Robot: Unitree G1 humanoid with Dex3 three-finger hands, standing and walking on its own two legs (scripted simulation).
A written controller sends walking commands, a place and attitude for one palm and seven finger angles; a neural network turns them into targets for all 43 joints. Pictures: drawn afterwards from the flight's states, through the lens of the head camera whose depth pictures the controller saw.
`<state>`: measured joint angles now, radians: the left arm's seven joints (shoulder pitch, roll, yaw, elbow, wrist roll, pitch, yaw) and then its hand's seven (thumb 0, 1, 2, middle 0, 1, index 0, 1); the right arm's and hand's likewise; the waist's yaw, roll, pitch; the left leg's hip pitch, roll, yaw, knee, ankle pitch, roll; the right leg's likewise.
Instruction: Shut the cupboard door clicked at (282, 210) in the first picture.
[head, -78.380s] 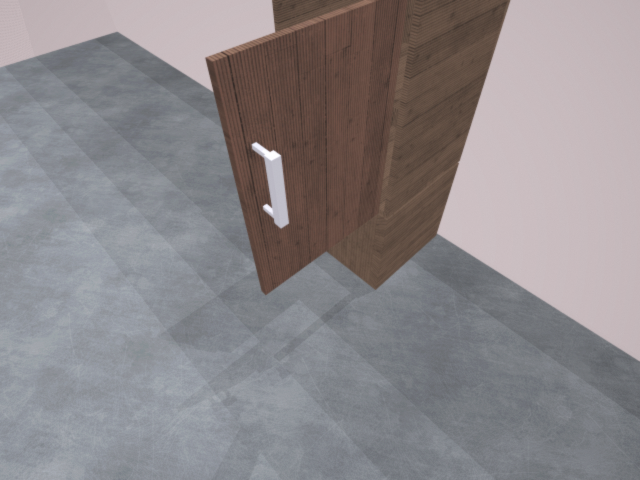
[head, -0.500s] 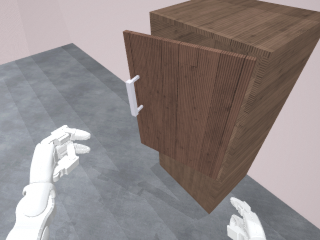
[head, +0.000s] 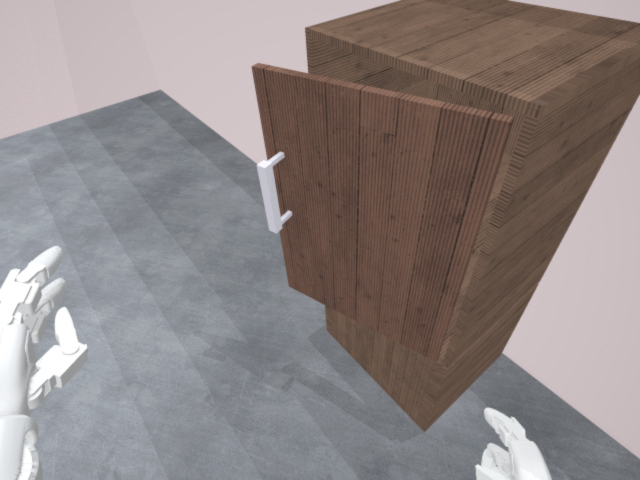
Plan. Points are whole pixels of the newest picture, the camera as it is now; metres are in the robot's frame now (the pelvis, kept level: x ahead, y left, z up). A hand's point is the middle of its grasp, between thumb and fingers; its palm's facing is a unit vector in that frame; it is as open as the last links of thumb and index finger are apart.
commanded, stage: draw the hand back to the body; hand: left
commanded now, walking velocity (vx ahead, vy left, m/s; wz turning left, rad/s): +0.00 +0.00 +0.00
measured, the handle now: (277, 193) +0.63 +0.18 +0.01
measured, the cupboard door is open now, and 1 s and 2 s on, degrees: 18 18 18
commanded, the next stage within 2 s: step back with the hand held close in 0.14 s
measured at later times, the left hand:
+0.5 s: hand (96, 339) +0.20 +0.26 +0.15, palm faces +0.39 -0.79 -0.47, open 7.4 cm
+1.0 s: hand (10, 402) +0.13 +0.30 +0.15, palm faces +0.45 -0.76 -0.46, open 7.4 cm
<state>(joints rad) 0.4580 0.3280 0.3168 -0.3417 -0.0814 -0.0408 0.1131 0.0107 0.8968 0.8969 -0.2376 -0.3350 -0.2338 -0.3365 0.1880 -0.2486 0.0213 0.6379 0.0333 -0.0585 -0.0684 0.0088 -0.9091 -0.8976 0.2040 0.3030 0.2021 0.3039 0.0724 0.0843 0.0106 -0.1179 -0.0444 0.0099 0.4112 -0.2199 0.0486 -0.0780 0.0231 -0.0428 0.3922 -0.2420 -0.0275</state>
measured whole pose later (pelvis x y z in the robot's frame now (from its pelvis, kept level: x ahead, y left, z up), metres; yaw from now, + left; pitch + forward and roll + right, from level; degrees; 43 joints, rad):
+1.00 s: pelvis -0.07 +0.03 -0.02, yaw +0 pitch +0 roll -2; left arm 0.52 0.43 0.43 -0.46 -0.03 -0.17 0.15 0.01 0.89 0.90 -0.22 -0.30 -0.21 -0.31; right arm 0.23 -0.24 0.01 0.56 0.01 0.01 -0.10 0.01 -0.91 -0.90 0.21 0.30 0.20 0.30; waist 0.00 0.01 -0.02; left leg -0.42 -0.04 0.03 0.63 -0.21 0.09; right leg -0.36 0.04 0.00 0.59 -0.23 0.01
